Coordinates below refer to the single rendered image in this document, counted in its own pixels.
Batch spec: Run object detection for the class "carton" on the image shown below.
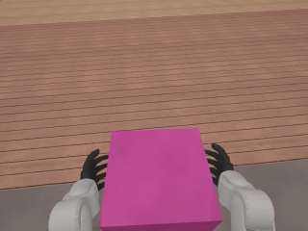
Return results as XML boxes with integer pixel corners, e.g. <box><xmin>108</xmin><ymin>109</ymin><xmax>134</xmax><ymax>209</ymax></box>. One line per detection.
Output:
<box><xmin>99</xmin><ymin>128</ymin><xmax>223</xmax><ymax>231</ymax></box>

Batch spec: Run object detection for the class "robot right hand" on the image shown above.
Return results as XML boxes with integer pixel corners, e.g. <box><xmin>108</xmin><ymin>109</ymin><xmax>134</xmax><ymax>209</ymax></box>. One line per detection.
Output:
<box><xmin>205</xmin><ymin>143</ymin><xmax>234</xmax><ymax>187</ymax></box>

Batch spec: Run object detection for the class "left robot forearm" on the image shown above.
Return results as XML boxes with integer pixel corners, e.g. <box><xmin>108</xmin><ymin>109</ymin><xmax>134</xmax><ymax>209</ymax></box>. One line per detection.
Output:
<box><xmin>48</xmin><ymin>178</ymin><xmax>100</xmax><ymax>231</ymax></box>

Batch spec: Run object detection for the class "robot left hand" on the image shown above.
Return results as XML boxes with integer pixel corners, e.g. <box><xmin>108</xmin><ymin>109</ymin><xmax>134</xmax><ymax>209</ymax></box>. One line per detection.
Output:
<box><xmin>80</xmin><ymin>149</ymin><xmax>109</xmax><ymax>191</ymax></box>

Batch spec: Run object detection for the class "right robot forearm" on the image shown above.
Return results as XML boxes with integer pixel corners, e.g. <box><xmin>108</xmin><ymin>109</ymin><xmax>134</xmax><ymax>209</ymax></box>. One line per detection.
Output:
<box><xmin>218</xmin><ymin>170</ymin><xmax>275</xmax><ymax>231</ymax></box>

